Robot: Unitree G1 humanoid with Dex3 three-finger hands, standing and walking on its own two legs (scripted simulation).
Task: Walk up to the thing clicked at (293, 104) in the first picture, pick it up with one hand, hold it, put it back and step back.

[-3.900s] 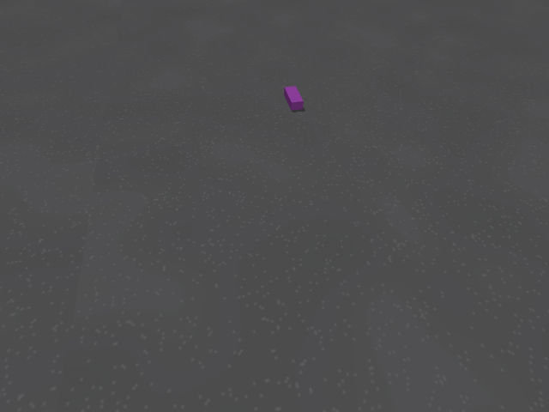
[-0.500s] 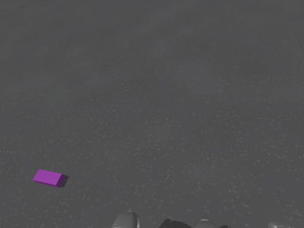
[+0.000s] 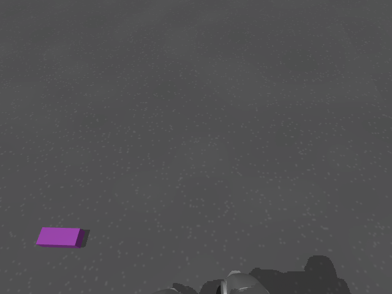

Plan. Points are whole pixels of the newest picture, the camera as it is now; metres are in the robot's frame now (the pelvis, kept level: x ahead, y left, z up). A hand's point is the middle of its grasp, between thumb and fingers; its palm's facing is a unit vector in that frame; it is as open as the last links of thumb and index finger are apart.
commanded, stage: walk up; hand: left
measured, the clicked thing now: (61, 237) +0.46 +0.66 -0.71
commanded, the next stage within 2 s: none
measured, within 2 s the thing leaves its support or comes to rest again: neither
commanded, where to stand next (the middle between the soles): +0.01 +0.42 m, yaw -9 degrees
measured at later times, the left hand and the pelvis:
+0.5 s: hand out of the picture +0.04 +0.59 -0.14, palm faces -0.03 -0.77 -0.64, open 7.4 cm; pelvis -0.05 +0.24 -0.02, yaw -2 degrees
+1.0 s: hand out of the picture +0.02 +0.75 -0.10, palm faces -0.10 -0.77 -0.63, open 7.4 cm; pelvis -0.08 +0.43 -0.01, yaw -6 degrees
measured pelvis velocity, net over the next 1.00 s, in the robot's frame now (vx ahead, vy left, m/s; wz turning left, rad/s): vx -0.08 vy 0.43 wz -0.11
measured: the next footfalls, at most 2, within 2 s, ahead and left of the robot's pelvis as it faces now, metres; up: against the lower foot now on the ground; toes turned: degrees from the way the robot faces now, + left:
left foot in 0.36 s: +0.02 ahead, +0.37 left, +0.00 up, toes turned +0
right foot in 0.68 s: +0.02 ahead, +0.22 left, +0.00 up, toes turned -10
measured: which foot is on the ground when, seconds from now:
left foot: down 0.00-0.02, up 0.04-0.34, down 0.36-0.70, up 0.72-1.00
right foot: down 0.00-0.40, up 0.42-0.66, down 0.68-1.00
